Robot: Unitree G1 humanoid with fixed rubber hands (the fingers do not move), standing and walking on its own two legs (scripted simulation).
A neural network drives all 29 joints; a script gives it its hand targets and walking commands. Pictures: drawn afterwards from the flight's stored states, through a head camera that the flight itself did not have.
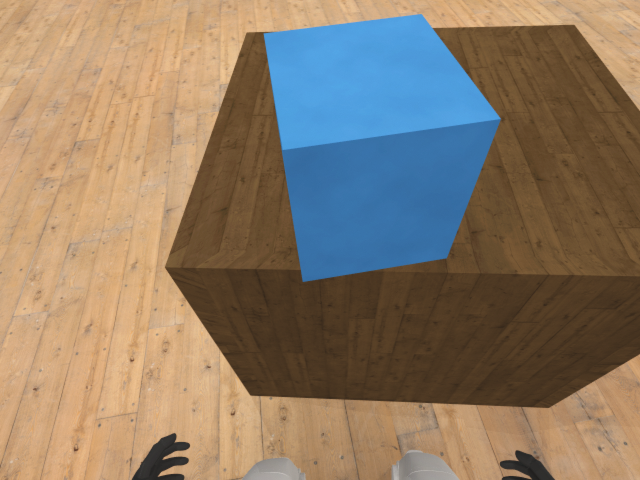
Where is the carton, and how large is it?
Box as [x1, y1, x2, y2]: [264, 14, 500, 281]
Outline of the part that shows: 421,14 264,33 285,174 303,281 445,258 447,256 500,118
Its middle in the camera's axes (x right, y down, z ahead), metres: +0.06 -0.13 +0.56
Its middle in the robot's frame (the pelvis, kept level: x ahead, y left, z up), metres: +0.52 -0.02 +0.10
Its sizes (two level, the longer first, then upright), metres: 0.250 0.224 0.251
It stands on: a pedestal, 0.72 m high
